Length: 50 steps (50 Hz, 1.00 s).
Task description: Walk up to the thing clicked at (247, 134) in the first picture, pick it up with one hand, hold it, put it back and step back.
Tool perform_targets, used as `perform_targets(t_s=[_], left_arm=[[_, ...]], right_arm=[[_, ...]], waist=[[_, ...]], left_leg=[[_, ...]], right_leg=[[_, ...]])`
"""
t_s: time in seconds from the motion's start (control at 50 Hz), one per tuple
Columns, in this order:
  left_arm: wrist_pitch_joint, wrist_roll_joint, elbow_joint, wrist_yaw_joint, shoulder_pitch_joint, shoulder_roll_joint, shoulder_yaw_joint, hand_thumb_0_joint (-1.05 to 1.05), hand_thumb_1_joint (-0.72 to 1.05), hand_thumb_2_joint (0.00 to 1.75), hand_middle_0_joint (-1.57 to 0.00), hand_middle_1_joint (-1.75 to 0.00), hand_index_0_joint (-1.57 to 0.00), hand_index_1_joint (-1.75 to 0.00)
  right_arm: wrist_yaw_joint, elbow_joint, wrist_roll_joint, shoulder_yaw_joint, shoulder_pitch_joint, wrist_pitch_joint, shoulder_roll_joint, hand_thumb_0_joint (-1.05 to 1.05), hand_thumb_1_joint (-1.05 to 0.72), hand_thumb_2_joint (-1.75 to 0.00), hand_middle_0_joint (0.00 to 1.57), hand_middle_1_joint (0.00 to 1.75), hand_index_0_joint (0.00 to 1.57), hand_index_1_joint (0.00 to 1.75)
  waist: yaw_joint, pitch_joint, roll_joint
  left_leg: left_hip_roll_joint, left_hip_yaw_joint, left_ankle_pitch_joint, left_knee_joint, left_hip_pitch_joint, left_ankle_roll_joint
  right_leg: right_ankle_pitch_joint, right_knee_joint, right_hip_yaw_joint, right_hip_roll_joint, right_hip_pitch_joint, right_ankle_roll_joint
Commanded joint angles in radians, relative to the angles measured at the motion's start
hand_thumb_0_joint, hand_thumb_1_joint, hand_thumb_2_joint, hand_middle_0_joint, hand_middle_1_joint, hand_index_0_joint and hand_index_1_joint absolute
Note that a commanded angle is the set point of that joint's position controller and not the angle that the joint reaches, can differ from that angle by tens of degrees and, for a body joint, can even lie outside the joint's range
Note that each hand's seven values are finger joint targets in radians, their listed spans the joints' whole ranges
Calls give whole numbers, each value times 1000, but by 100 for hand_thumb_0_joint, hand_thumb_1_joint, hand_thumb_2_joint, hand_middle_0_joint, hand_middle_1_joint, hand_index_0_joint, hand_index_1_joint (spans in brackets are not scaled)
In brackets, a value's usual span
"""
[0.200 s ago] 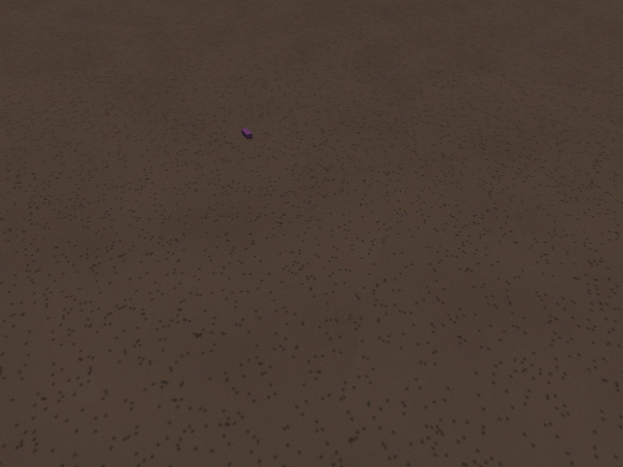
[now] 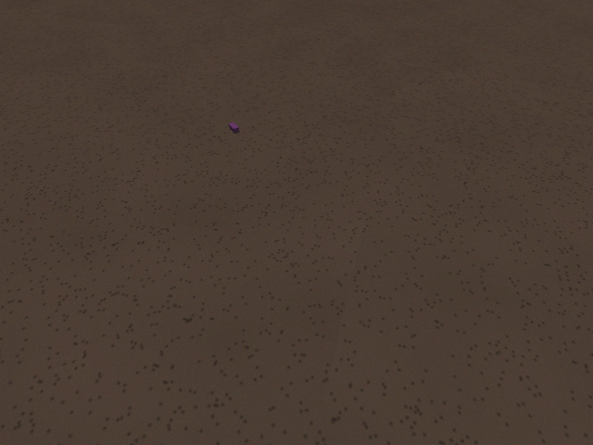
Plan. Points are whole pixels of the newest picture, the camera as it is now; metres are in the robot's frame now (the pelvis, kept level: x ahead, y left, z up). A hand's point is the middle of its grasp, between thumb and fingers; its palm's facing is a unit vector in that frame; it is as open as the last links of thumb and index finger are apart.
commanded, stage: stand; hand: left
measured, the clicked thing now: (233, 127) +1.92 +0.37 -0.77
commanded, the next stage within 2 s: walk up in 0.92 s
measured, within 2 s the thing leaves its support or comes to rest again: neither
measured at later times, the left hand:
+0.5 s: hand out of the picture +0.08 +0.25 -0.16, palm faces -0.02 -0.94 -0.34, open 7.4 cm
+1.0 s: hand out of the picture +0.07 +0.27 -0.15, palm faces -0.08 -0.93 -0.35, open 7.4 cm
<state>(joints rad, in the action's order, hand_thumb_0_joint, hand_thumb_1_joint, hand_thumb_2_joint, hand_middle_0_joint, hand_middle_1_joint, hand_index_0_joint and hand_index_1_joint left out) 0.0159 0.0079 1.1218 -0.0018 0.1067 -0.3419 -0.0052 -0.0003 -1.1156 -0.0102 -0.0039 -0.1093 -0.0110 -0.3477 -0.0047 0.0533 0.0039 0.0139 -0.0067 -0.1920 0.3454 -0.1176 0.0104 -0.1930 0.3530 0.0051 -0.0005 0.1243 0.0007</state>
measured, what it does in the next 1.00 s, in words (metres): stands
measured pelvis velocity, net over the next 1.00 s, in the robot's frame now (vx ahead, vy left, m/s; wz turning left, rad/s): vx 0.01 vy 0.01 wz -0.06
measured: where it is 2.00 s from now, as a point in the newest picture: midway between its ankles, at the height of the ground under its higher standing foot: (289, 369)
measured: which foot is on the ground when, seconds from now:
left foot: down 0.00-1.00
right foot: down 0.00-1.00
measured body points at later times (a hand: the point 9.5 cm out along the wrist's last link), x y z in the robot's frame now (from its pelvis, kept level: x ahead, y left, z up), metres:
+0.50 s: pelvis +0.00 +0.00 +0.00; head +0.01 +0.00 +0.45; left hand +0.08 +0.30 -0.13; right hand +0.08 -0.30 -0.13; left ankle +0.00 +0.13 -0.75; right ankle +0.00 -0.12 -0.75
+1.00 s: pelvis +0.01 +0.01 +0.00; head +0.02 +0.00 +0.45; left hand +0.08 +0.31 -0.13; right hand +0.09 -0.30 -0.13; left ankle -0.01 +0.12 -0.74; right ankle +0.00 -0.12 -0.75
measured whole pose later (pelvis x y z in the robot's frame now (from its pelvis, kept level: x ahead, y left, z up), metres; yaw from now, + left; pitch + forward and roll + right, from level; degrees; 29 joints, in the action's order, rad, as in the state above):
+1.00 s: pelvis +0.01 +0.01 +0.00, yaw -3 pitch -1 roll +1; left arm 0.03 0.01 1.07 -0.03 0.20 -0.36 0.02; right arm -0.07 -1.02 -0.05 0.05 -0.12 0.00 -0.38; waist -0.01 0.03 0.01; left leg 0.01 -0.07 -0.41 0.47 -0.17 -0.05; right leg -0.29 0.46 0.06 0.01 0.20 0.00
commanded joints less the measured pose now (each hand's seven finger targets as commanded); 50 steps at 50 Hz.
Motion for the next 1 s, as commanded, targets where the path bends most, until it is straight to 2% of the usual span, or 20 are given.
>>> perform_targets(t_s=[0.0, 0.2, 0.48, 0.88, 0.9, 0.92, 0.94, 0.96, 0.98], left_arm=[[18, 1, -61, 10, -41, -209, 42, 0, 90, 90, -20, -30, -20, -30], [19, 1, -60, 11, -36, -211, 41, 0, 90, 90, -20, -30, -20, -30], [17, 0, -63, 11, -37, -216, 42, 0, 90, 90, -20, -30, -20, -30], [18, 3, -63, 14, -32, -215, 41, 0, 90, 90, -20, -30, -20, -30], [27, 0, -124, -8, 98, -379, 107, 0, 90, 90, -20, -30, -20, -30], [28, 4, -123, -15, 69, -360, 101, 0, 90, 90, -20, -30, -20, -30], [27, 9, -136, -19, 36, -347, 104, 0, 90, 90, -20, -30, -20, -30], [33, 16, -166, -20, -47, -335, 106, 0, 90, 90, -20, -30, -20, -30], [38, 12, -204, -19, -122, -305, 98, 0, 90, 90, -20, -30, -20, -30]], right_arm=[[10, 63, 3, 42, 46, -24, -210, 0, -90, -90, 20, 30, 20, 30], [9, 56, 1, 39, 31, -22, -206, 0, -90, -90, 20, 30, 20, 30], [11, 59, 1, 39, 29, -24, -207, 0, -90, -90, 20, 30, 20, 30], [10, 57, 0, 43, 31, -19, -210, 0, -90, -90, 20, 30, 20, 30], [-42, 207, -48, 152, 74, -38, -383, 0, -90, -90, 20, 30, 20, 30], [-64, 214, -52, 149, 68, -30, -349, 0, -90, -90, 20, 30, 20, 30], [-75, 227, -50, 150, 47, -26, -331, 0, -90, -90, 20, 30, 20, 30], [-81, 229, -38, 157, -15, -22, -312, 0, -90, -90, 20, 30, 20, 30], [-82, 220, -37, 171, -78, -22, -322, 0, -90, -90, 20, 30, 20, 30]], waist=[[0, -78, 5], [3, -70, -4], [2, -78, -3], [4, -69, -5], [9, -89, 105], [32, -27, 93], [59, 15, 77], [107, 18, 55], [158, 15, 128]], left_leg=[[114, 96, 139, -53, 30, -36], [112, 96, 116, -56, 17, -36], [114, 99, 173, -64, 25, -34], [110, 97, 130, -65, 16, -37], [79, 28, -407, 103, 104, -86], [86, 45, -510, 115, 95, -113], [89, 56, -557, 101, 119, -123], [130, 90, -559, 56, 156, -150], [229, 184, -536, -74, 245, -188]], right_leg=[[142, -60, 89, 120, -7, 28], [140, -73, 94, 123, -8, 26], [168, -61, 84, 124, -22, 25], [151, -83, 87, 130, -27, 24], [-327, -15, 217, 138, 179, 77], [-425, -34, 238, 149, 344, 67], [-441, -35, 221, 127, 455, 47], [-391, 14, 172, 108, 518, 22], [-289, 171, 69, 65, 645, 0]])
